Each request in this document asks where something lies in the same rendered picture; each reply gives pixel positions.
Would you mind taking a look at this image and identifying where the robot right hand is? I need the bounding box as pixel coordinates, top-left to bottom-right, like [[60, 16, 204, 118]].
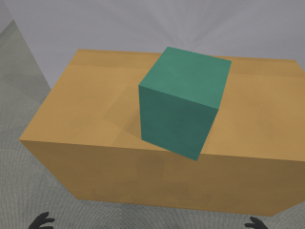
[[244, 217, 268, 229]]

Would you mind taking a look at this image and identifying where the pedestal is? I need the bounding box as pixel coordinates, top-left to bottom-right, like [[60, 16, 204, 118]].
[[18, 49, 305, 217]]

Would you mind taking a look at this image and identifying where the carton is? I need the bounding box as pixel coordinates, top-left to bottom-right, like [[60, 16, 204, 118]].
[[138, 46, 232, 161]]

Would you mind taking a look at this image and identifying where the robot left hand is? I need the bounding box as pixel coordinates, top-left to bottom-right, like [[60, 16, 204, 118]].
[[28, 212, 55, 229]]

